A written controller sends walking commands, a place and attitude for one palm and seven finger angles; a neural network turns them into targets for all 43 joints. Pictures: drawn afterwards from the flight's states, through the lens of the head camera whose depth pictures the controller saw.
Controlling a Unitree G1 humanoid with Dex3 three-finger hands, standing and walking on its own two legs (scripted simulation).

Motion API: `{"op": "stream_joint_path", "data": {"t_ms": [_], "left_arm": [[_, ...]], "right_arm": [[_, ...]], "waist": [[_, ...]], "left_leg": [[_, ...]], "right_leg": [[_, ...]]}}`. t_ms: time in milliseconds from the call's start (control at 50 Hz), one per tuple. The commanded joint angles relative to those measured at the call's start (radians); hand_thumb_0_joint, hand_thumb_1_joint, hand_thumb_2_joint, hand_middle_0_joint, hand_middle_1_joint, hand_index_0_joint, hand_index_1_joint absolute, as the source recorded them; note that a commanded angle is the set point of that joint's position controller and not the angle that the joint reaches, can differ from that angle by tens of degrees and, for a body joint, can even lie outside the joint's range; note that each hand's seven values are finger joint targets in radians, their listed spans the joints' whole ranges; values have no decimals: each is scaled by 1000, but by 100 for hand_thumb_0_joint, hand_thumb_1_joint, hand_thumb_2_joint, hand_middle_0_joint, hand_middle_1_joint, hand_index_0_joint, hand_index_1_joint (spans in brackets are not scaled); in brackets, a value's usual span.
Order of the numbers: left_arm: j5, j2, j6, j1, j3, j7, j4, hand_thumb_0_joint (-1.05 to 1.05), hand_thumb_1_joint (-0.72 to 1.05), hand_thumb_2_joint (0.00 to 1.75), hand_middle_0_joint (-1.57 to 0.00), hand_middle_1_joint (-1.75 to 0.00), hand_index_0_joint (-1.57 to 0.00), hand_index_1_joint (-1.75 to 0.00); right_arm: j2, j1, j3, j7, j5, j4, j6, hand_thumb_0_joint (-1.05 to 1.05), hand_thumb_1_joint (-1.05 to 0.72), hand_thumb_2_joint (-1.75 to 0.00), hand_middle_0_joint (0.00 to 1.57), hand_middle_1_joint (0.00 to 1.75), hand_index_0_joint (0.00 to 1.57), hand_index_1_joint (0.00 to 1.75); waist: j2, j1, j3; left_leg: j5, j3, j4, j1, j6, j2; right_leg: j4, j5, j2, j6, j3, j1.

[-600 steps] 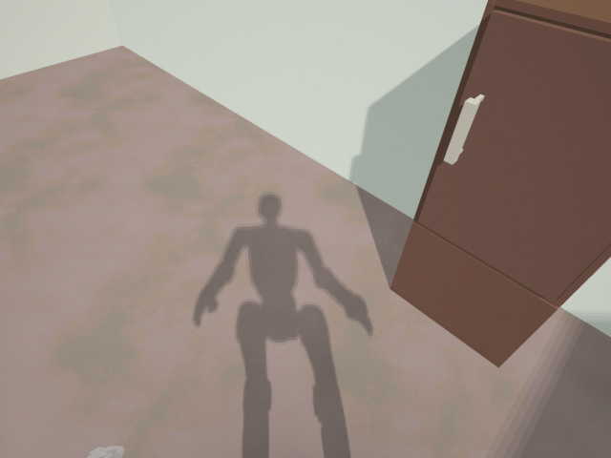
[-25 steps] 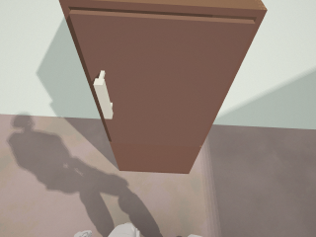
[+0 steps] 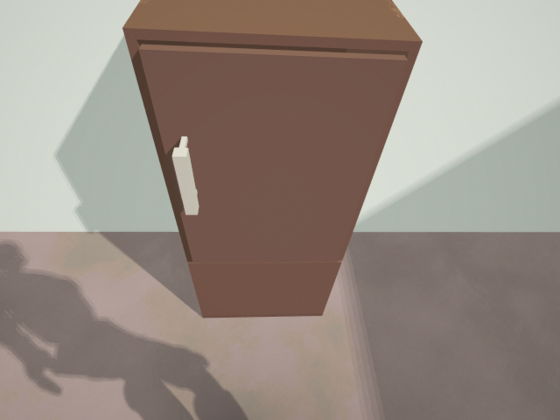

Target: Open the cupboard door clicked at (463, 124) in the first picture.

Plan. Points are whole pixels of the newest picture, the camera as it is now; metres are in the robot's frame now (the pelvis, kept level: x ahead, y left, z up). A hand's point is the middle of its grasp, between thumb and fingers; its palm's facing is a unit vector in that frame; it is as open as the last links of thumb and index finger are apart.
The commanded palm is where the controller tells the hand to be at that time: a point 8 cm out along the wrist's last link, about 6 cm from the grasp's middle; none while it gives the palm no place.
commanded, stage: come to a stop and stand still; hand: left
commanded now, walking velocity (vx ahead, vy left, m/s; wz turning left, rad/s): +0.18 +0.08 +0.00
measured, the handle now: (188, 176) +0.54 +0.20 +0.01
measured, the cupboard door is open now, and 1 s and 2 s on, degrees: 0 0 0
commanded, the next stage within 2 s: look again from close up in 0.30 s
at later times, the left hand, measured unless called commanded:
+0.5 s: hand out of the picture -0.05 +0.16 -0.19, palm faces +0.09 -0.98 -0.15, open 7.4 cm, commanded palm none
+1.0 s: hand out of the picture +0.03 +0.27 -0.17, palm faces +0.06 -0.96 -0.28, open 7.3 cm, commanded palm none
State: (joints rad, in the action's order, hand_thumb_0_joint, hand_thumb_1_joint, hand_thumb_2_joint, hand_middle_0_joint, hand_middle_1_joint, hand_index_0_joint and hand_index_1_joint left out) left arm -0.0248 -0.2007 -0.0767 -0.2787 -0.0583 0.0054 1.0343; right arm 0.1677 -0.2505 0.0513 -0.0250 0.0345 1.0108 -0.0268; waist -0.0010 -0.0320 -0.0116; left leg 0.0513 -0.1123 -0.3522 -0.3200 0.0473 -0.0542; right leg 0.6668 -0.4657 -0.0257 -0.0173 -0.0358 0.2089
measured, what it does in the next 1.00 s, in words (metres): steps on the spot: right foot, then left foot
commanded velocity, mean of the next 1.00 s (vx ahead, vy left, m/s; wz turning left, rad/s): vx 0.05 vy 0.04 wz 0.00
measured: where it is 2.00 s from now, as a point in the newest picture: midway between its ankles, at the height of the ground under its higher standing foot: outside the picture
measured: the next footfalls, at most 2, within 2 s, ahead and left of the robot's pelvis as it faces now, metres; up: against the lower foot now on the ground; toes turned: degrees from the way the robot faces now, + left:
right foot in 0.06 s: -0.03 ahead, -0.13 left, +0.00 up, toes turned -3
left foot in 0.46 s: +0.04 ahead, +0.14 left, +0.00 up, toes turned +6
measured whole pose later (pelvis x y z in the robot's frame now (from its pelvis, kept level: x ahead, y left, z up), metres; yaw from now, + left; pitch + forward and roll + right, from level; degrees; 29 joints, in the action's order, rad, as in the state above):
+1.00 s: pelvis -0.04 +0.05 -0.01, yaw +1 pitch -4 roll -1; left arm -0.02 -0.25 -0.02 -0.26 -0.03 0.04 0.91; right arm 0.22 -0.21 0.03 -0.02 0.01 0.95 0.00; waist 0.01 0.00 0.00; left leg 0.24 -0.09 -0.57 -0.27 0.05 0.00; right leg 0.51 -0.33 -0.12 -0.08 -0.02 0.12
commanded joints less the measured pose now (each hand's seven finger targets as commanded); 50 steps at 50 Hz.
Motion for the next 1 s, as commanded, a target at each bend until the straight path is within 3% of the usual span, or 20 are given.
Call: {"op": "stream_joint_path", "data": {"t_ms": [0, 20, 40, 60, 80, 120, 160, 240, 340, 360, 380, 400, 440, 480, 540, 660, 760, 820, 880, 980], "left_arm": [[6, -36, 33, -282, -8, 7, 47, 0, 90, 90, -20, -30, -20, -30], [-7, -87, 37, -306, -17, 17, 48, 0, 90, 90, -20, -30, -20, -30], [-13, -155, 41, -225, -23, 26, 18, 0, 90, 90, -20, -30, -20, -30], [-3, -148, 45, -87, -11, 31, -37, 0, 90, 90, -20, -30, -20, -30], [-3, -153, 55, -4, -21, 32, -56, 0, 90, 90, -20, -30, -20, -30], [7, -99, 97, 26, -8, 25, -49, 0, 90, 90, -20, -30, -20, -30], [8, -69, 116, -68, 3, 16, -15, 0, 90, 90, -20, -30, -20, -30], [2, -51, 125, -187, 4, 20, 24, 0, 90, 90, -20, -30, -20, -30], [-11, -53, 118, -204, 2, 23, 41, 0, 90, 90, -20, -30, -20, -30], [-11, -57, 115, -184, 2, 24, 43, 0, 90, 90, -20, -30, -20, -30], [-22, -181, 133, -136, 33, 36, -17, 0, 90, 90, -20, -30, -20, -30], [-16, -105, 137, -97, 8, 46, -24, 0, 90, 90, -20, -30, -20, -30], [1, -55, 127, -147, 23, 43, -28, 0, 90, 90, -20, -30, -20, -30], [-6, 1, 111, -197, 30, 42, -37, 0, 90, 90, -20, -30, -20, -30], [0, -13, 100, -191, 25, 49, -45, 0, 90, 90, -20, -30, -20, -30], [-1, -100, 92, -196, 0, 52, -83, 0, 90, 90, -20, -30, -20, -30], [4, -114, 79, -106, -4, 45, -159, 0, 90, 90, -20, -30, -20, -30], [6, -136, 79, -80, -8, 41, -177, 0, 90, 90, -20, -30, -20, -30], [4, -152, 77, -77, -4, 40, -173, 0, 90, 90, -20, -30, -20, -30], [1, -157, 59, -52, 12, 34, -165, 0, 90, 90, -20, -30, -20, -30]], "right_arm": [[140, -25, 41, 2, -2, -17, -4, 0, -90, -90, 20, 30, 20, 30], [83, -25, 29, 5, -13, -20, -10, 0, -90, -90, 20, 30, 20, 30], [19, -7, 19, 8, -17, -41, -15, 0, -90, -90, 20, 30, 20, 30], [78, 16, 31, 10, -3, -53, -24, 0, -90, -90, 20, 30, 20, 30], [65, -25, 30, 20, -2, -45, -27, 0, -90, -90, 20, 30, 20, 30], [68, -111, 35, 36, 1, 13, -18, 0, -90, -90, 20, 30, 20, 30], [60, -130, 30, 40, -1, 20, 0, 0, -90, -90, 20, 30, 20, 30], [59, -56, 26, 36, -2, -11, 15, 0, -90, -90, 20, 30, 20, 30], [24, 0, 7, 27, -15, -27, 27, 0, -90, -90, 20, 30, 20, 30], [9, -22, 2, 24, -19, -15, 32, 0, -90, -90, 20, 30, 20, 30], [100, -1, -13, 47, 1, -96, 27, 0, -90, -90, 20, 30, 20, 30], [36, -108, -10, 41, 4, -106, 56, 0, -90, -90, 20, 30, 20, 30], [114, -158, -6, 14, -8, -77, 73, 0, -90, -90, 20, 30, 20, 30], [169, -174, 0, -7, -5, -96, 66, 0, -90, -90, 20, 30, 20, 30], [158, -147, 7, -23, -18, -74, 59, 0, -90, -90, 20, 30, 20, 30], [152, -60, 17, -20, -17, -113, 60, 0, -90, -90, 20, 30, 20, 30], [202, -25, 33, -18, -13, -122, 57, 0, -90, -90, 20, 30, 20, 30], [215, -3, 34, -15, -15, -129, 60, 0, -90, -90, 20, 30, 20, 30], [191, 17, 22, -7, -17, -128, 58, 0, -90, -90, 20, 30, 20, 30], [192, 48, 10, 11, -20, -124, 40, 0, -90, -90, 20, 30, 20, 30]], "waist": [[-103, 79, 35], [70, 92, -1], [318, 79, -102], [185, 45, -189], [108, -1, -157], [144, -25, -175], [125, 3, -162], [161, 67, -142], [196, 82, -110], [214, 69, -94], [90, 4, -244], [-22, -33, -31], [-107, -9, 171], [13, 14, 187], [-173, 15, 87], [22, 42, 75], [-58, 37, 55], [-72, 42, 46], [-10, 47, 45], [-8, 47, -19]], "left_leg": [[574, 139, 179, -89, -70, -74], [551, 55, -38, -195, -104, 2], [467, 1, -334, -283, -111, 67], [395, 108, -495, -258, -89, 18], [342, 108, -595, -190, -88, 20], [225, 97, -665, -235, -84, -3], [160, 65, -662, -280, -96, -7], [189, 64, -579, -312, -105, -30], [318, 28, -316, -156, -96, -9], [299, 16, -241, -79, -93, 3], [320, 89, -293, 16, -43, 40], [157, 58, -169, 67, -50, 19], [-186, 176, -206, 227, -10, -64], [-455, 225, -239, 270, 35, -165], [-863, 189, -261, 287, 31, -127], [-493, 87, -252, 113, -9, -25], [-555, 144, -186, 227, 21, -69], [-523, 152, -161, 219, 18, -71], [-320, 138, -133, 136, -3, -51], [129, 166, -21, 44, -15, -49]], "right_leg": [[-378, 109, 51, 32, -107, -268], [-503, -72, -106, 80, 74, -264], [-663, -361, -337, 162, 370, -80], [-695, -364, -405, 187, 398, 162], [-705, -314, -403, 195, 385, 230], [-622, -131, -266, 116, 217, 142], [-559, 29, -224, 90, 133, 15], [-520, 105, -262, 123, 164, -110], [-418, 415, -269, 150, 151, -114], [-378, 494, -255, 138, 117, -93], [-401, 287, -186, 93, 88, 120], [-222, 364, -188, 85, 25, 50], [-78, 300, -71, 49, -43, 27], [-62, 200, -30, 41, -60, 90], [-67, 268, -30, 21, -54, 120], [-60, 759, -81, 18, -22, -75], [-96, 404, -41, 10, -29, 29], [-148, 395, -45, 15, -25, -2], [-170, 471, -76, 25, -5, -73], [-234, 210, -79, 11, 3, -40]]}}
